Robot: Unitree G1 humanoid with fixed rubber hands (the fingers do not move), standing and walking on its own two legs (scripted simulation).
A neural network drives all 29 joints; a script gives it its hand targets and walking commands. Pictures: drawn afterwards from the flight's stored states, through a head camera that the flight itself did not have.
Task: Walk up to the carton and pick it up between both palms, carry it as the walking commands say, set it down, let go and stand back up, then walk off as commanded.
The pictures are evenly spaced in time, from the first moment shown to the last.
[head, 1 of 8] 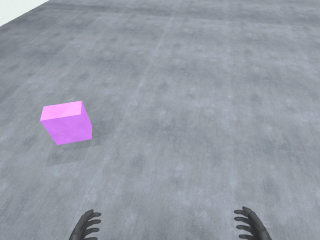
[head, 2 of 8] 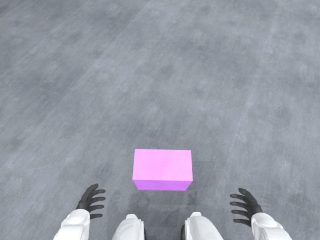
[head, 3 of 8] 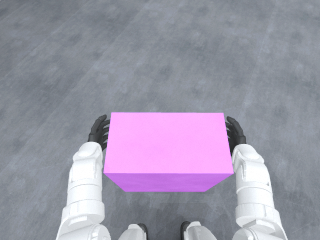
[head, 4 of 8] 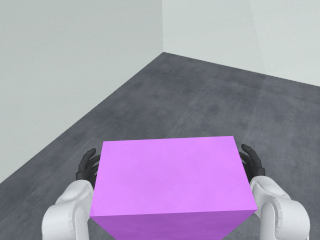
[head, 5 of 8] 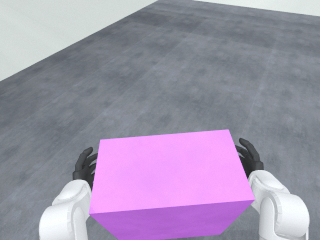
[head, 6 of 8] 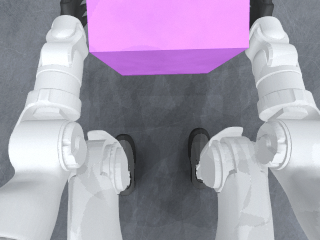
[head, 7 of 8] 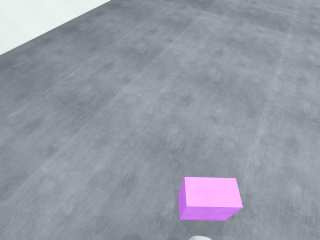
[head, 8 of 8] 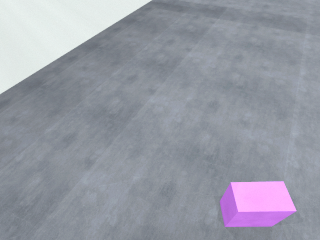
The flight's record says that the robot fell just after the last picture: no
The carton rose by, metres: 0.67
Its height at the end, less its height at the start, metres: +0.00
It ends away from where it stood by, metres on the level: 0.14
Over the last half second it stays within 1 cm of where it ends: yes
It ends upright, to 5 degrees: yes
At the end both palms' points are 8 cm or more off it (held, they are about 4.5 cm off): yes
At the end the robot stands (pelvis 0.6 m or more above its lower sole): yes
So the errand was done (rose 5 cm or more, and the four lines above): yes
